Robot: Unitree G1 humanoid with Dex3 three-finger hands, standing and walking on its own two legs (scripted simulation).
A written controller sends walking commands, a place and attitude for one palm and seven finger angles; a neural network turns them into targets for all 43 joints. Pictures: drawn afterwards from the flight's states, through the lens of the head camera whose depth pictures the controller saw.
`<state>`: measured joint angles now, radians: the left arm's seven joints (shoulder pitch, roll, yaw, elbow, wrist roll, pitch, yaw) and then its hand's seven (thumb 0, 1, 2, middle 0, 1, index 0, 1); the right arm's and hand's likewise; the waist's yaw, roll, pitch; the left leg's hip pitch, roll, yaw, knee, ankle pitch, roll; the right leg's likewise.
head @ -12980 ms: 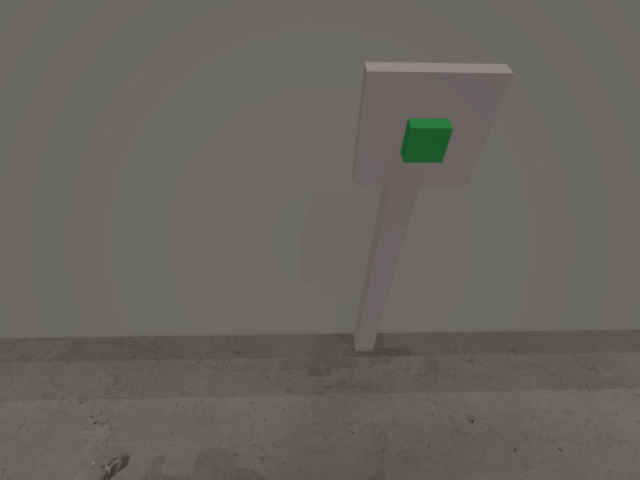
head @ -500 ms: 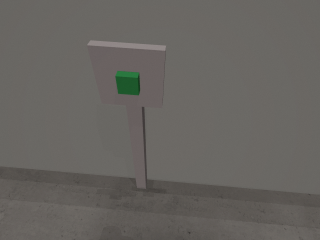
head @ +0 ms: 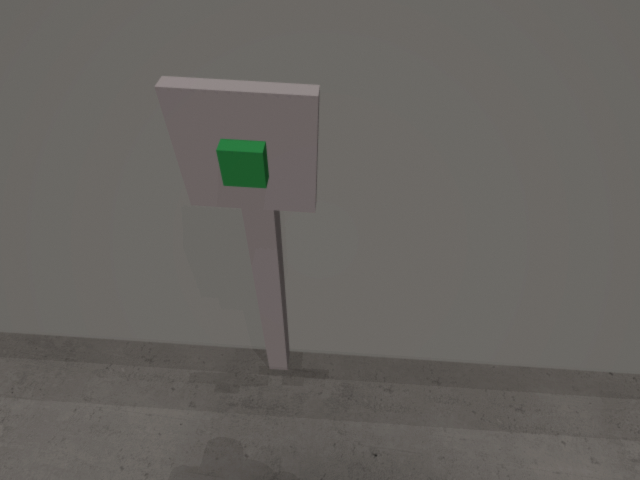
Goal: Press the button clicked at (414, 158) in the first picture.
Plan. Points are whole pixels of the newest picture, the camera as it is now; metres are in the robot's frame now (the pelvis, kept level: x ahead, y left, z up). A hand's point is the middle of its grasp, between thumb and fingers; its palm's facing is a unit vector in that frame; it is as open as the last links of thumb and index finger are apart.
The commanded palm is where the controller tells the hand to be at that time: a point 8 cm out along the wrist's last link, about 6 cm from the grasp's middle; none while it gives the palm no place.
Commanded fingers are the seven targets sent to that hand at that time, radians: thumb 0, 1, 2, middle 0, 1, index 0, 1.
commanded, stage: come to a stop and stand still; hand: left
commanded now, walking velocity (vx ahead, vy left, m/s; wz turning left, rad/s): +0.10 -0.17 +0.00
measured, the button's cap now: (244, 162) +0.52 +0.15 +0.11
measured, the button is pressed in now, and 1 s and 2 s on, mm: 0 0 0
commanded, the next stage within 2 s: none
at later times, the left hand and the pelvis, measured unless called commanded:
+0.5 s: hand out of the picture +0.01 +0.11 -0.18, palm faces +0.06 -0.98 -0.18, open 7.4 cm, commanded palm none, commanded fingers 0.00 0.90 0.90 -0.20 -0.30 -0.20 -0.30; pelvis +0.04 -0.06 -0.01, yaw -1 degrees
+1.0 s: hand out of the picture +0.03 +0.12 -0.18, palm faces +0.04 -0.98 -0.20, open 7.3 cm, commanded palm none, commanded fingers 0.00 0.90 0.90 -0.20 -0.30 -0.20 -0.30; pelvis +0.01 -0.06 +0.00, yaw +0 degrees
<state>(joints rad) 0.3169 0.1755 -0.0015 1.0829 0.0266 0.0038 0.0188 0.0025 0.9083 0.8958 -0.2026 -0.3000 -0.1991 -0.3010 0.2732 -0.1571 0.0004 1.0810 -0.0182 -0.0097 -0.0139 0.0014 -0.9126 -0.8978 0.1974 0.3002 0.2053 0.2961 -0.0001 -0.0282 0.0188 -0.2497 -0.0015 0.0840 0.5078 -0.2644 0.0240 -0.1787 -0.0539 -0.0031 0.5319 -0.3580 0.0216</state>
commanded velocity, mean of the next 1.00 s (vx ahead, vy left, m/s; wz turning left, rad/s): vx -0.03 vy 0.04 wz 0.00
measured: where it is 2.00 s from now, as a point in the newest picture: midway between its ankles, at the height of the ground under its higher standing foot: outside the picture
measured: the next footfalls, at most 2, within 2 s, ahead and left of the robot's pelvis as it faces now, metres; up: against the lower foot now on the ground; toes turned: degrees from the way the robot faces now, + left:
left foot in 0.40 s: +0.04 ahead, +0.06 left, +0.00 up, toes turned +4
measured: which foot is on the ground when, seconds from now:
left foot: down 0.00-0.18, up 0.20-0.38, down 0.40-1.00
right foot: down 0.00-1.00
